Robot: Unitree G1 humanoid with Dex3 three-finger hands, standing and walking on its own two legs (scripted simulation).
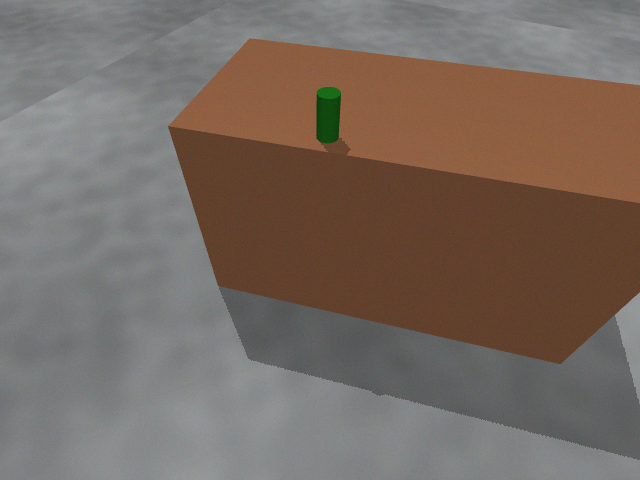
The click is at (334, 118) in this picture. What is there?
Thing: slim round
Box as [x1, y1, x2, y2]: [316, 87, 340, 142]
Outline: 323,87 317,91 316,137 318,140 322,142 332,142 335,141 338,137 340,91 333,87
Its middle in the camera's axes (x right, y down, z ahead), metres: +0.02 -0.30 +0.93
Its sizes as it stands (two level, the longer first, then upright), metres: 0.055 0.055 0.116
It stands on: a support 0.70 m high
